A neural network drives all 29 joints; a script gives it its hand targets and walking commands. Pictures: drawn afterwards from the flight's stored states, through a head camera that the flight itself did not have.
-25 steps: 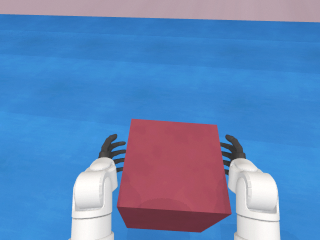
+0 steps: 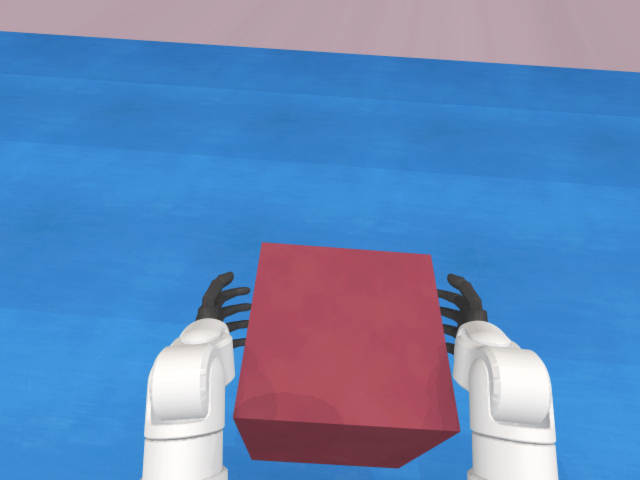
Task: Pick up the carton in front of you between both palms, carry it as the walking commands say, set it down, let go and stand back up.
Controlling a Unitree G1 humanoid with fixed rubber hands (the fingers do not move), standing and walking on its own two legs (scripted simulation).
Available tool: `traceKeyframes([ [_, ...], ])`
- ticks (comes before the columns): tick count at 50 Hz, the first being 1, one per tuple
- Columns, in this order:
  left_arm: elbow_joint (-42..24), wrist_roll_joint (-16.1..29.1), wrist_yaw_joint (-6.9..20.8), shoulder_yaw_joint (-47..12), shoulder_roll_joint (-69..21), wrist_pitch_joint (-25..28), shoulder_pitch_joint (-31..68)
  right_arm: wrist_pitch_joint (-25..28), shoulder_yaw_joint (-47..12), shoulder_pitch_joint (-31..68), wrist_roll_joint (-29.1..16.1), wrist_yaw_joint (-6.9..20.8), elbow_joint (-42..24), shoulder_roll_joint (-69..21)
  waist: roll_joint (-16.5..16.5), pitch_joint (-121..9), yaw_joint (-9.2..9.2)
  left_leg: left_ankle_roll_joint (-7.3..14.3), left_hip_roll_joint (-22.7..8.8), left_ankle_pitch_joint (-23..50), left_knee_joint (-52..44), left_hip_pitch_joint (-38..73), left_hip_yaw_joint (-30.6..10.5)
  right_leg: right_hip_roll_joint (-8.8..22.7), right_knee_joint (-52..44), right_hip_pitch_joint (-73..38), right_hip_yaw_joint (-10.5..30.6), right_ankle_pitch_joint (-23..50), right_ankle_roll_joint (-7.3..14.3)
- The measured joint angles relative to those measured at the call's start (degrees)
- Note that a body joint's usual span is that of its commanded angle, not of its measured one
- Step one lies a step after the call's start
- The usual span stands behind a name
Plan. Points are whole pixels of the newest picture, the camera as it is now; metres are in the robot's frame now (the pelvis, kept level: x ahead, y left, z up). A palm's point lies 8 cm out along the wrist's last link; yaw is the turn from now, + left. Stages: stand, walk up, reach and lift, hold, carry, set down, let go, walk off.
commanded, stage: carry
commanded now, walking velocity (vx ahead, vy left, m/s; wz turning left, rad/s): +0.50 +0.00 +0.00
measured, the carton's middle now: (335, 364) +0.28 +0.00 -0.03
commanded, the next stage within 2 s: none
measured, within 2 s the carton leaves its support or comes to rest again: neither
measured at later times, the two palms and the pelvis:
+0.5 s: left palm (261, 161) +0.57 +0.12 +0.07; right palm (442, 163) +0.58 -0.18 +0.07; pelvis +0.28 -0.04 -0.01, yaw +3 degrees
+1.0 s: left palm (255, 146) +0.65 +0.14 +0.04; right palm (414, 143) +0.67 -0.15 +0.04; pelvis +0.38 -0.01 -0.02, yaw +2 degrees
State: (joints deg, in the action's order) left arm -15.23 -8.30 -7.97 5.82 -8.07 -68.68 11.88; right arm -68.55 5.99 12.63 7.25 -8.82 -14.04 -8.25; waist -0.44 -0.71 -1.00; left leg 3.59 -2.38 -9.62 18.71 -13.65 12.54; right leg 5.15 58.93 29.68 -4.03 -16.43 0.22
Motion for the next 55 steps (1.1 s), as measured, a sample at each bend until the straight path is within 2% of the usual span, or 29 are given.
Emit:
traceKeyframes([
  [6,-3.42,0.23,-0.23,-0.96,0.09,0.57,-0.66,0.58,-0.31,-0.57,-0.79,-0.11,-3.31,0.1,0.01,-1.4,0.67,-1.98,0.17,-3.84,-5.79,9.83,-0.96,1.09,-17.48,5.03,-2.59,7.95,-1.4],
  [11,-5.48,0.73,-0.57,-0.41,-0.03,-0.48,0.16,-0.4,-0.52,0.51,0.04,0.31,-4.94,-0.1,0.26,-2.2,1.38,-4.99,-0.76,-11.42,-3.39,16.94,-1.15,-1.56,-31.48,0.98,-6.89,17.93,-0.75],
  [12,-5.39,0.76,-0.62,-0.31,-0.12,-0.81,0.61,-0.7,-0.38,0.68,0.3,0.42,-5.07,-0.13,0.07,-2.23,1.41,-5.66,-1.1,-13.93,-0.04,17.43,-0.96,-2.18,-34.66,-1.44,-7.99,20.98,-0.68],
  [14,-3.66,0.69,-1.0,-0.52,-0.36,-0.64,1.82,-0.92,0.93,1.71,0.78,0.78,-4.43,-0.19,1.94,-1.97,1.86,-6.35,-3.3,-16.93,13.13,13.73,-2.08,-3.49,-33.88,-3.78,-9.47,14.7,4.55],
  [15,-2.38,0.53,-1.0,-0.33,-0.56,-0.38,2.77,-1.01,1.78,2.45,1.0,0.79,-3.87,-0.33,2.76,-1.2,1.95,-6.46,-3.16,-18.35,21.96,9.76,-4.53,-3.68,-32.44,-3.8,-9.77,12.43,5.54],
  [17,-0.56,0.44,-0.76,0.26,-0.83,-0.24,3.77,-1.15,2.46,2.78,1.47,0.69,-3.11,-0.59,3.01,0.36,1.67,-5.89,-1.16,-20.26,34.56,2.26,-7.85,-3.25,-33.01,-5.18,-9.84,11.8,4.72],
  [18,-0.15,0.45,-0.72,0.41,-0.86,-0.31,3.77,-1.33,2.25,2.65,1.39,0.35,-2.95,-0.53,2.91,1.0,1.47,-5.46,-0.52,-19.98,36.29,-0.41,-8.37,-3.15,-34.35,-6.39,-9.83,11.82,4.63],
  [20,-0.3,0.55,-0.41,0.73,-0.77,-0.46,3.38,-1.69,1.69,2.44,0.93,-0.32,-3.07,-0.44,2.68,1.96,1.16,-5.04,-0.24,-18.58,31.98,-3.71,-8.41,-3.2,-37.42,-8.81,-9.73,11.99,4.72],
  [24,-2.24,0.72,0.02,1.06,-0.65,0.04,2.94,-1.43,0.86,2.6,0.51,-0.82,-4.64,-0.51,2.68,2.8,0.96,-5.2,-0.76,-14.82,17.3,-6.14,-7.88,-3.59,-40.03,-12.08,-9.2,11.21,4.34],
  [26,-3.21,0.74,0.1,0.96,-0.62,0.28,2.79,-1.27,0.57,2.61,0.5,-0.87,-5.58,-0.52,2.89,2.53,0.84,-5.35,-1.5,-8.26,10.56,-5.57,-6.71,-3.86,-39.1,-13.21,-8.98,9.59,3.9],
  [28,-3.44,0.47,0.42,0.77,-0.56,0.34,2.56,-1.39,0.35,2.48,0.5,-1.02,-5.97,-0.52,3.31,1.35,0.71,-5.36,-2.61,1.56,5.56,-3.73,-5.62,-4.3,-36.56,-13.99,-8.9,6.91,3.3],
  [29,-3.03,0.27,0.53,0.72,-0.5,0.32,2.35,-1.33,0.07,2.21,0.48,-1.24,-5.53,-0.47,2.73,0.44,0.72,-5.05,-2.56,2.22,5.97,-3.01,-5.21,-4.03,-35.31,-14.39,-8.62,5.44,2.95],
  [33,-0.28,-0.54,0.49,0.81,-0.38,-0.75,1.94,-1.74,0.07,2.28,1.14,-0.86,-1.56,-0.45,0.57,-4.13,0.93,-4.45,-1.86,-4.62,7.58,-0.72,-4.34,-2.99,-33.29,-16.04,-7.91,1.78,1.93],
  [40,6.66,-1.85,0.25,0.9,-0.31,0.95,1.72,1.06,1.09,2.64,2.75,0.44,6.98,-0.52,-0.24,-7.56,1.29,-4.44,-1.3,-8.18,9.99,0.09,-3.77,-1.82,-29.41,-16.07,-7.0,-1.95,0.15],
  [45,11.07,-2.29,0.38,0.25,-0.07,5.23,0.47,5.62,0.97,1.29,3.53,1.27,11.31,-0.21,0.07,-6.82,1.29,-4.33,-1.17,-9.07,11.2,0.02,-3.43,-1.41,-28.49,-16.14,-6.73,-2.9,-0.38],
  [52,14.23,-3.02,1.0,-0.65,0.22,12.88,-1.33,13.18,-0.06,-0.92,3.76,1.41,13.64,0.21,0.36,-5.4,0.97,-4.01,-1.16,-10.11,11.96,-0.4,-3.12,-1.18,-27.91,-15.77,-6.66,-3.91,-0.25],
  [55,15.89,-3.89,2.29,-0.32,0.33,16.11,-2.1,16.37,0.06,-1.73,4.49,3.34,15.05,0.34,0.36,-5.5,0.87,-3.93,-1.23,-10.36,12.22,-0.55,-2.98,-1.14,-27.54,-15.54,-6.64,-4.11,-0.16],
])
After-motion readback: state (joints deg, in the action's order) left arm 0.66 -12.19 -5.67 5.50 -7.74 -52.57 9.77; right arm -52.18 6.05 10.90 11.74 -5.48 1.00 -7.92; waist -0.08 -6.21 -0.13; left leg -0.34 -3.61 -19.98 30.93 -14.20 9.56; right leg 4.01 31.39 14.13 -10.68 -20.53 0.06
